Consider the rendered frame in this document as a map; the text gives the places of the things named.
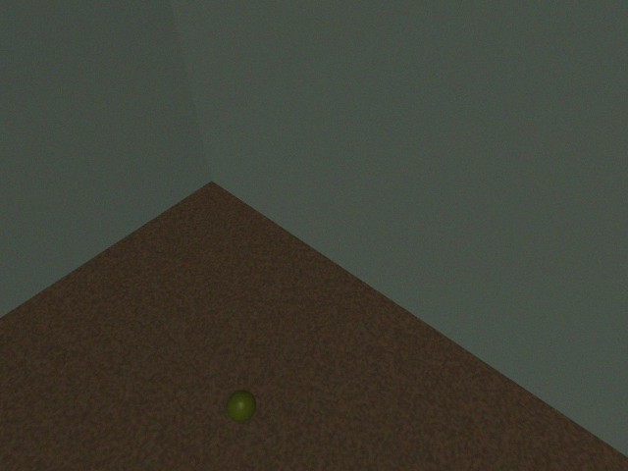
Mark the ball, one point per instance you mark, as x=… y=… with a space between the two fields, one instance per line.
x=241 y=405

